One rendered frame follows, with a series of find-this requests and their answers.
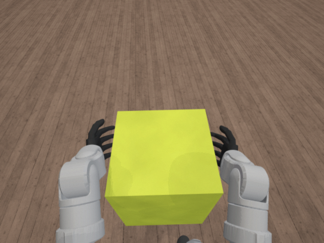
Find left robot forearm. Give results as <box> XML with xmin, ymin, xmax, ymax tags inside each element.
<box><xmin>56</xmin><ymin>145</ymin><xmax>106</xmax><ymax>243</ymax></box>

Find right robot forearm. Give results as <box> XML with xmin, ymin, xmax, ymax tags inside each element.
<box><xmin>220</xmin><ymin>150</ymin><xmax>272</xmax><ymax>243</ymax></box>

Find carton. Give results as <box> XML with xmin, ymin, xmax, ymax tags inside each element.
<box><xmin>105</xmin><ymin>109</ymin><xmax>224</xmax><ymax>226</ymax></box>

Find left robot hand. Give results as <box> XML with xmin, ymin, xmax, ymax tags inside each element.
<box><xmin>86</xmin><ymin>119</ymin><xmax>115</xmax><ymax>160</ymax></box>

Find right robot hand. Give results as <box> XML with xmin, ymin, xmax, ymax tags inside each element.
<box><xmin>210</xmin><ymin>126</ymin><xmax>238</xmax><ymax>167</ymax></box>

